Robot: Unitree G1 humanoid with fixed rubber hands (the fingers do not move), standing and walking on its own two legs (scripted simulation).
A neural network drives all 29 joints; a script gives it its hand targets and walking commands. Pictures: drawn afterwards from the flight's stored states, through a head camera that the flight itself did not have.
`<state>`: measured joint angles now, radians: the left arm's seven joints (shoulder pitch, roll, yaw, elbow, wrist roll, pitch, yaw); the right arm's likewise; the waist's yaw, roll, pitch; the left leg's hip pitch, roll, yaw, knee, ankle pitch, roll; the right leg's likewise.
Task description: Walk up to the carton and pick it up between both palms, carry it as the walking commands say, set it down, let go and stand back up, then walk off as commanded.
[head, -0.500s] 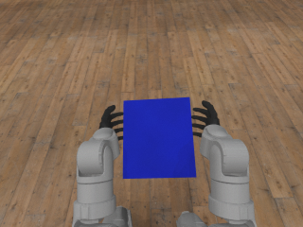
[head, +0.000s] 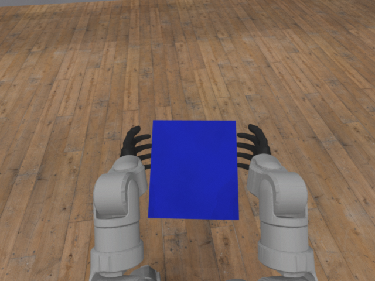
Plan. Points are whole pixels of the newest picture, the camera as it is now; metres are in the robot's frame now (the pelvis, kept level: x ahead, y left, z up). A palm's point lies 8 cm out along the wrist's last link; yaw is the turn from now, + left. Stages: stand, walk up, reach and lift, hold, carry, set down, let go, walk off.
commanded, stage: carry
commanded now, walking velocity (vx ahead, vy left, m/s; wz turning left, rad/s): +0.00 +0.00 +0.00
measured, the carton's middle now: (194, 172) +0.34 +0.00 +0.02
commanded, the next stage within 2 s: none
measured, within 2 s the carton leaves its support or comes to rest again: neither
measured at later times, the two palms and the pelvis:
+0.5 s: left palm (142, 215) +0.20 +0.09 +0.11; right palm (293, 218) +0.20 -0.15 +0.12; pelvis -0.10 -0.02 +0.00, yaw -1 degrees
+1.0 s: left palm (164, 215) +0.21 +0.06 +0.10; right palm (311, 254) +0.15 -0.18 +0.09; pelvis -0.13 +0.03 +0.00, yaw -13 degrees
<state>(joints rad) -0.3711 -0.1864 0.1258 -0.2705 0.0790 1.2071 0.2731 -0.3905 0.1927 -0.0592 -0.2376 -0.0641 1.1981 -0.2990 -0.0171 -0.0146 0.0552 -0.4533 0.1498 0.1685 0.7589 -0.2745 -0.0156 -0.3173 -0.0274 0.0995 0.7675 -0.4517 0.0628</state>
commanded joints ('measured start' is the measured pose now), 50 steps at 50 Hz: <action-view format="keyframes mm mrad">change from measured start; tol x32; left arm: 1 -408 -921 -514 -71 -270 -19 -207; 50 -331 -935 -469 -158 -291 -103 -193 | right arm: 1 -396 1018 505 -56 287 -15 208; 50 -388 1041 552 -154 334 -75 184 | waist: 1 9 -188 -419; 30 10 354 -460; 36 34 -342 -281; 50 40 -342 -670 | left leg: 1 21 -78 -147 175 -234 -29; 6 91 -131 -89 -91 -196 -1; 10 497 67 -176 -218 451 49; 16 188 1 -120 -262 -241 58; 30 71 294 -189 -501 -417 171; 39 -217 -114 -307 535 -116 -43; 50 300 -218 -84 -320 -190 -25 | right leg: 1 71 -194 281 -334 678 -181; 8 151 -113 119 -141 857 -126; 12 -110 10 -13 -123 215 -67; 24 -282 -10 119 -383 -220 -81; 31 -127 57 -190 404 -77 -31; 34 36 21 -32 -58 38 -108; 37 -235 -276 911 -659 -468 -187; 50 129 -52 424 -259 714 -87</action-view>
